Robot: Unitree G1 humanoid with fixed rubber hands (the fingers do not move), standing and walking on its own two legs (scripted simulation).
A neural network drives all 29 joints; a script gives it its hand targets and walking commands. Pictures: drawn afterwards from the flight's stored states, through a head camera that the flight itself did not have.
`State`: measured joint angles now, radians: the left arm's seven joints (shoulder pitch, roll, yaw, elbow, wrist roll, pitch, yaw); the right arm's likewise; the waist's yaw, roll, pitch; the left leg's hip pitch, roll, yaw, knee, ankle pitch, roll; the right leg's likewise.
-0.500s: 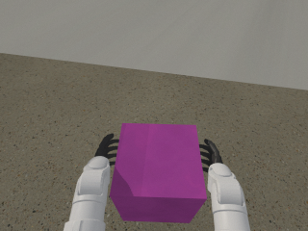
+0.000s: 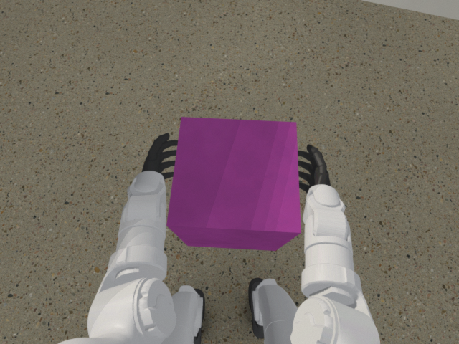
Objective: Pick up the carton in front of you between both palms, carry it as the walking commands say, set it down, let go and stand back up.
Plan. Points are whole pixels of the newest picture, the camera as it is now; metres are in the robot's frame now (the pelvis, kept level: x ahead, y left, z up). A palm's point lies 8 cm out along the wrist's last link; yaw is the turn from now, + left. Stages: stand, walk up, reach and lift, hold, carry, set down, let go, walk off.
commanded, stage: set down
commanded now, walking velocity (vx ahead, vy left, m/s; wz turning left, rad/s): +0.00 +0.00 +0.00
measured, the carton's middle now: (234, 192) +0.38 -0.02 -0.13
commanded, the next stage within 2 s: none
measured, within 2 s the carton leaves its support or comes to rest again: rests again in 1.78 s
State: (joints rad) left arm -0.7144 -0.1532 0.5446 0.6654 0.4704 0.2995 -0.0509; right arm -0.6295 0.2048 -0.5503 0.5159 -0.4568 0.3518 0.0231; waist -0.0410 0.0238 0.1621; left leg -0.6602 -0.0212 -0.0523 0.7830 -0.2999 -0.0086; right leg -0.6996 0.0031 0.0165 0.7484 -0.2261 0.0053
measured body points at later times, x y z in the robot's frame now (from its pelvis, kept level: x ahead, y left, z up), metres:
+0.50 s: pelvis -0.01 +0.00 -0.14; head +0.23 -0.02 +0.25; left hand +0.46 +0.12 -0.21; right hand +0.42 -0.18 -0.22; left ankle +0.05 +0.13 -0.70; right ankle +0.08 -0.12 -0.70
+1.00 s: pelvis -0.04 +0.00 -0.27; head +0.27 -0.02 +0.06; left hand +0.48 +0.09 -0.38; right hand +0.46 -0.21 -0.38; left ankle +0.05 +0.13 -0.70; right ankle +0.08 -0.12 -0.70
